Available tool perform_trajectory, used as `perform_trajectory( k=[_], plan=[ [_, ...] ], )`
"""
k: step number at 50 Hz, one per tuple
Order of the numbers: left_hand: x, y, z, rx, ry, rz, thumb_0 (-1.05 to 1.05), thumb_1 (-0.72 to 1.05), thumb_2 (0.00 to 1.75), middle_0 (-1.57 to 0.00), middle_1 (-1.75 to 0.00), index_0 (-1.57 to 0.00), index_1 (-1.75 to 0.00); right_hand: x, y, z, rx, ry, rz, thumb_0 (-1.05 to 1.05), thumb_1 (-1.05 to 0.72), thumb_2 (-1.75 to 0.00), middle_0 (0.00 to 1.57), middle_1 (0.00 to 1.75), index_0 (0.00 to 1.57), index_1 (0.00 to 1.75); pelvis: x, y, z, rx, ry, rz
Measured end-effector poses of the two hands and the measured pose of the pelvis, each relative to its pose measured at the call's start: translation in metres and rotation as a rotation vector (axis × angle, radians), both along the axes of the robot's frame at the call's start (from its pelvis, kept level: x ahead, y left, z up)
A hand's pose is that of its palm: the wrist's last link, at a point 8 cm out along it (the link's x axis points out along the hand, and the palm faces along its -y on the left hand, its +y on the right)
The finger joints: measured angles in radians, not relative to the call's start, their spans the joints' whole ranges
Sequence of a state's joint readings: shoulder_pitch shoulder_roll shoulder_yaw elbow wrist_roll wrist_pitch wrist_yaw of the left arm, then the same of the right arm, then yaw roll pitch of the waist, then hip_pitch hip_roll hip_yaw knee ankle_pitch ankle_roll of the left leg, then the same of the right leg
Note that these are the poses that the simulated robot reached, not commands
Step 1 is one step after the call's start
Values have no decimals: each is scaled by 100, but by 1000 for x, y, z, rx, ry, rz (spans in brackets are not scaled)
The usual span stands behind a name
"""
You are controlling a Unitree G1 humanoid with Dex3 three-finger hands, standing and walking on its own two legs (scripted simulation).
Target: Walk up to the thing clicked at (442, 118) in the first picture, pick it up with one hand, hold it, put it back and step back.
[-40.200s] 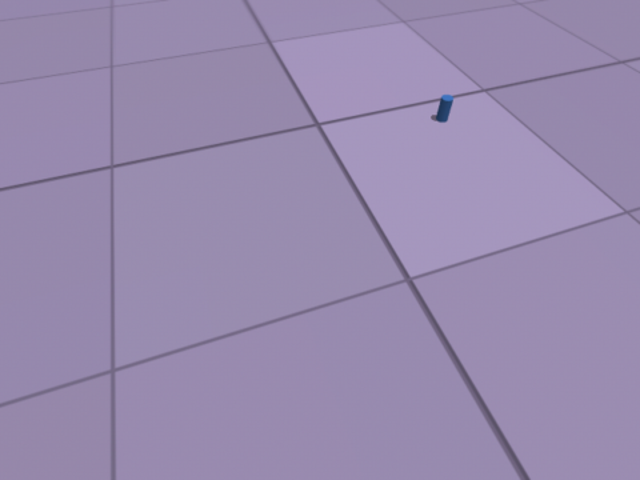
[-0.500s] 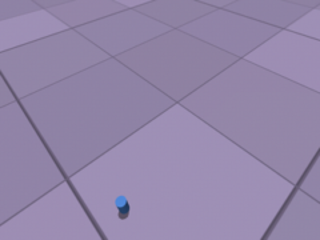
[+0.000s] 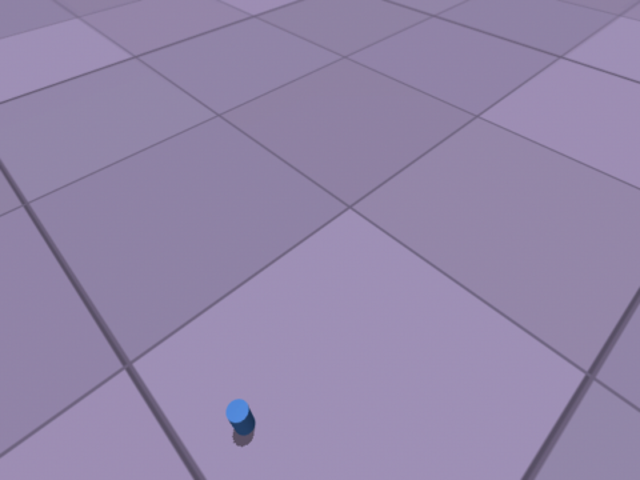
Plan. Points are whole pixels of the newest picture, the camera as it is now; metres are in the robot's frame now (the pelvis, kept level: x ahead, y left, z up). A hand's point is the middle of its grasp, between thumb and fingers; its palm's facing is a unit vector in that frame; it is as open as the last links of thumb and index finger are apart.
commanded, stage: stand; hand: left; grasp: from above
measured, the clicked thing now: (241, 417) +0.38 +0.26 -0.72
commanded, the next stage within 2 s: step back in 0.70 s
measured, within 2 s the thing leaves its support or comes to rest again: neither
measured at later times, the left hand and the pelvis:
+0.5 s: hand out of the picture +0.06 +0.25 -0.16, palm faces -0.02 -0.94 -0.34, open 7.4 cm; pelvis +0.00 +0.00 +0.00, yaw +0 degrees
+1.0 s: hand out of the picture +0.04 +0.25 -0.17, palm faces -0.02 -0.91 -0.42, open 7.4 cm; pelvis -0.05 -0.03 -0.03, yaw +0 degrees
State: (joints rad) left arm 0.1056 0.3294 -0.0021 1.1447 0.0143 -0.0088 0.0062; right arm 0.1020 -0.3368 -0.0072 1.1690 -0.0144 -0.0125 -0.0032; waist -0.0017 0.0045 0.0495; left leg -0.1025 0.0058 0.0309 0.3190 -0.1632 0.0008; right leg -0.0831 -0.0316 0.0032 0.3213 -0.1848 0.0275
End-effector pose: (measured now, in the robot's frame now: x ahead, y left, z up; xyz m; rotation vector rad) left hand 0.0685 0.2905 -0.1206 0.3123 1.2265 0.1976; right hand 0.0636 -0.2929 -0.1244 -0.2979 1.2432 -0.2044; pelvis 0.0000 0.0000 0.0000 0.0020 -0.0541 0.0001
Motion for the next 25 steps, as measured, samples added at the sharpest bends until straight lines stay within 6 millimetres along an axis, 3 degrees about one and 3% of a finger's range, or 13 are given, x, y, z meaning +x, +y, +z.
perform_trajectory(
  k=[25],
  plan=[
    [-11,1,-1,-3,16,6,1,90,90,-20,-30,-21,-30,-6,-2,1,0,6,-3,0,-90,-90,20,30,20,30,-2,-1,0,0,0,1]
  ],
)
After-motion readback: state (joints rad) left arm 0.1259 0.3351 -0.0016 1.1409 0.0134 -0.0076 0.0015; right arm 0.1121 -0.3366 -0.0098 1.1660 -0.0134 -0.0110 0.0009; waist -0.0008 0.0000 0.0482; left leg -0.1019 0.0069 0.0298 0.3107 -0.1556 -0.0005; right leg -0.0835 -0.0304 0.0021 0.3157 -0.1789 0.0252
